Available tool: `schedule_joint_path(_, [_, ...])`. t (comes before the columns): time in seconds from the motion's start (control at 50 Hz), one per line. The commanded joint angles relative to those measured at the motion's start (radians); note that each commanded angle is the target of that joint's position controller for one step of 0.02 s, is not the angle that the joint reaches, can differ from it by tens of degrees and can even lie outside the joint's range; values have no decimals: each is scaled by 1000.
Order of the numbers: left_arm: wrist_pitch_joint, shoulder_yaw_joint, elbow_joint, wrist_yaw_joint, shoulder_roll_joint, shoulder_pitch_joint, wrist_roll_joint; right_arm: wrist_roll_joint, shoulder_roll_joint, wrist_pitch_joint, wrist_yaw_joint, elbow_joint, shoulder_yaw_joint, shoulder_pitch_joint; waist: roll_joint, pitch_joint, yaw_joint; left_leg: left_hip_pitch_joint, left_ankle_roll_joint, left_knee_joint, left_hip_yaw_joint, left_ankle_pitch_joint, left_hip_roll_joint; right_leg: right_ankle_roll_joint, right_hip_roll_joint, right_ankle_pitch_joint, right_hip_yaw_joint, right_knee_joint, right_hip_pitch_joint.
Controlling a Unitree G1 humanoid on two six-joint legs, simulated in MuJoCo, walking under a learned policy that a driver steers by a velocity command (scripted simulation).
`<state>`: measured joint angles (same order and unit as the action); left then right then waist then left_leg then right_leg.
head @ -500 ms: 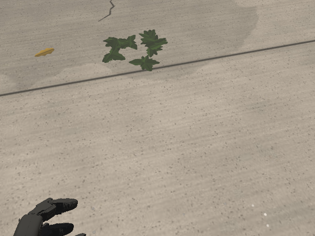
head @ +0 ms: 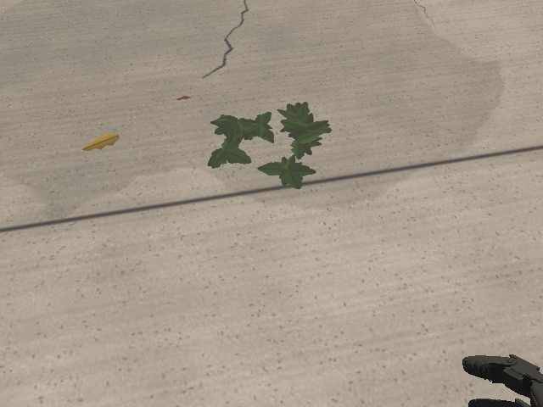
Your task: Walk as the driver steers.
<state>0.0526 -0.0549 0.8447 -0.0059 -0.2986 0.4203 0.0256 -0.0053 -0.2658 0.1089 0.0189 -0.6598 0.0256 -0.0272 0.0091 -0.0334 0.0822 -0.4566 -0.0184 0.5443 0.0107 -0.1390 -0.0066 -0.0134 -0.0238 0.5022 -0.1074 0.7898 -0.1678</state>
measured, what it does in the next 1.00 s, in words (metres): walks ahead: right foot, then left foot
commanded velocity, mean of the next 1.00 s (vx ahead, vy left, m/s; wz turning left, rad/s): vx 0.35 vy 0.00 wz -0.26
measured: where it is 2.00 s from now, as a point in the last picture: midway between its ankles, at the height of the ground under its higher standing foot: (354, 351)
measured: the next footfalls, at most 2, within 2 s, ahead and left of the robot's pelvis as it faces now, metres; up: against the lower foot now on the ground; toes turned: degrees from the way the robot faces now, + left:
right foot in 0.48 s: +0.37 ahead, -0.18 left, +0.00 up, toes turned -20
left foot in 0.96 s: +0.60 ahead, -0.05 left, +0.00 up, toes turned -15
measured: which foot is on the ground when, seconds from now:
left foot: down 0.00-0.46, up 0.48-0.94, down 0.96-1.00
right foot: up 0.00-0.46, down 0.48-0.98, up 1.00-1.00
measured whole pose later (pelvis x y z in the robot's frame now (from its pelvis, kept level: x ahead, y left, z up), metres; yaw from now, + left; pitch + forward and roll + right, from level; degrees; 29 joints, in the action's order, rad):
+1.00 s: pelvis +0.45 -0.11 +0.00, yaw -15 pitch +2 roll -1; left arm 0.00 -0.06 0.77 -0.04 -0.29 0.14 -0.01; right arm -0.01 -0.29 0.05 0.03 -0.71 0.05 -0.18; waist -0.01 -0.04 0.00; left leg -0.45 -0.05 0.57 -0.01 -0.15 0.01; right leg -0.02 -0.05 0.44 0.07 0.74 -0.23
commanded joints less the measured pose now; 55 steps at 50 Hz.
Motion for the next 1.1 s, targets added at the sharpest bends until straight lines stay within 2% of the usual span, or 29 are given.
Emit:
schedule_joint_path(0.02, [22,-24,-114,-5,-135,-33,28,5,-156,-10,-8,-22,61,-307,-163,189,-178,657,-181,-255,533,-314,-371,-11,61,-25,-24,474,-615])
schedule_joint_path(0.04, [16,-25,-119,-8,-126,-69,18,0,-130,-9,-5,-22,51,-244,-107,127,-149,541,-163,-275,416,-189,-326,-3,98,-103,-7,452,-577])
schedule_joint_path(0.06, [9,-29,-126,-6,-114,-88,6,-4,-102,-8,-4,-27,45,-203,-115,78,-125,457,-159,-302,327,-102,-290,2,122,-153,-7,410,-552])
schedule_joint_path(0.1, [-11,-28,-131,3,-77,-82,8,-11,-94,3,-6,-39,48,-170,-138,45,-91,357,-156,-359,204,-1,-257,11,151,-208,2,376,-479])
schedule_joint_path(0.14, [-25,-24,-150,6,-53,-107,4,-6,-112,14,-9,-56,58,-169,-105,22,-81,331,-173,-393,129,82,-264,21,159,-251,5,340,-495])
schedule_joint_path(0.28, [-17,-6,-224,41,-24,-295,-3,1,-180,1,-24,-101,80,-212,-49,-33,-134,383,-157,-420,-94,192,-249,15,143,-523,70,-15,-496])
schedule_joint_path(0.38, [-19,-8,-292,66,-41,-412,-2,27,-220,-31,-25,-135,95,-274,-52,-62,-156,524,-123,-351,-161,303,-288,-38,112,-431,137,-141,-502])
schedule_joint_path(0.42, [-24,-24,-301,69,-72,-375,-6,34,-250,-44,-31,-132,104,-267,-86,-11,-114,558,-101,-222,-196,623,-286,-78,51,-329,193,-153,-397])
schedule_joint_path(0.46, [-32,-73,-245,57,-150,-134,-2,41,-251,-58,-38,-123,102,-248,-77,129,29,469,-57,120,-247,782,-239,-140,-40,-350,228,-225,-51])
schedule_joint_path(0.48, [-44,-107,-205,35,-232,30,2,16,-204,-53,-40,-105,82,-268,26,221,91,217,-10,427,-246,464,-196,-197,58,-365,42,-241,263])
schedule_joint_path(0.5, [-34,-114,-221,30,-339,-25,6,-21,-58,-26,-28,-42,36,-351,271,296,-48,-225,51,760,-137,-449,16,-380,307,-195,-546,-352,543])
schedule_joint_path(0.52, [-16,-91,-259,37,-263,-14,-5,16,-151,9,-16,-30,48,-244,152,393,33,-322,45,864,77,-476,25,-413,374,-181,-730,-488,562])
schedule_joint_path(0.54, [-1,-70,-249,40,-199,-65,-19,50,-192,22,-11,-10,58,-173,96,248,28,-371,31,840,73,-376,-23,-361,355,-387,-545,-485,454])
schedule_joint_path(0.58, [5,-49,-256,36,-129,-187,-16,10,-184,19,-27,-41,58,-191,-2,126,-57,-248,37,686,54,-259,-104,-287,268,-777,-268,-444,181])
schedule_joint_path(0.6, [4,-37,-265,30,-99,-224,-27,5,-188,3,-26,-55,62,-219,13,121,-88,-167,43,653,55,-239,-123,-273,249,-878,-196,-460,92])
schedule_joint_path(0.64, [13,-31,-243,24,-98,-244,-35,4,-144,-27,-25,-83,53,-271,17,129,-120,-75,66,588,29,-192,-117,-269,234,-1026,-105,-495,-4])
schedule_joint_path(0.72, [18,-25,-189,6,-101,-259,-41,6,-87,-44,-25,-87,31,-234,57,111,-111,-21,77,327,7,36,-100,-216,167,-1061,81,-525,-41])
schedule_joint_path(0.78, [9,-22,-152,-3,-106,-236,-51,16,-90,-40,-10,-71,29,-158,57,103,-64,4,65,170,9,197,-79,-190,176,-982,122,-538,12])
schedule_joint_path(0.82, [-2,-28,-129,-7,-124,-233,-49,20,-112,-42,-1,-50,37,-127,59,80,-50,-28,54,130,14,167,-69,-193,208,-946,118,-524,67])
schedule_joint_path(0.9, [-41,-36,-109,-24,-134,-244,-25,9,-131,-51,23,-8,52,-114,65,51,-55,-91,16,90,-12,-30,-48,-187,266,-947,91,-400,156])
schedule_joint_path(0.94, [-58,-38,-116,-39,-131,-268,-9,9,-137,-50,29,-11,63,-189,54,75,-101,13,-24,-22,-44,19,-8,-141,238,-1006,117,-248,140])
schedule_joint_path(0.96, [-57,-38,-118,-45,-125,-236,-16,5,-193,-47,21,-18,84,-255,-19,133,-123,163,-69,-87,24,322,-26,-79,166,-937,161,-91,85])
schedule_joint_path(0.98, [-43,-29,-155,-42,-101,-217,-50,-8,-296,-50,5,-3,108,-302,-205,211,-106,392,-199,-65,302,785,-213,5,22,-543,217,201,-153])
schedule_joint_path(1.0, [-38,-12,-171,-27,-60,-232,-60,-21,-264,-60,-7,2,97,-339,-315,331,-125,580,-392,-126,589,862,-376,51,-126,162,108,453,-400])
schedule_joint_path(1.02, [-38,-19,-153,-12,-98,-221,-36,-10,-217,-63,-8,20,82,-304,-178,361,-131,548,-365,-142,544,684,-357,41,-51,162,-25,530,-412])
schedule_joint_path(1.04, [-46,-22,-158,-9,-101,-261,-17,2,-191,-69,-12,40,79,-232,-106,272,-114,469,-313,-146,447,529,-303,41,-18,102,-14,534,-448])
schedule_joint_path(1.06, [-56,-23,-152,-15,-95,-278,-21,16,-175,-79,-15,48,75,-186,-31,185,-96,364,-264,-175,383,404,-258,46,11,52,1,453,-461])
schedule_joint_path(1.08, [-66,-31,-155,-25,-108,-293,-31,21,-166,-89,-22,58,72,-155,-33,150,-83,290,-233,-200,352,294,-222,52,31,0,6,362,-430])
schedule_joint_path(1.1, [-72,-27,-156,-27,-87,-285,-30,16,-176,-100,-26,64,75,-137,-73,132,-64,223,-215,-216,322,239,-176,63,17,-37,31,284,-373])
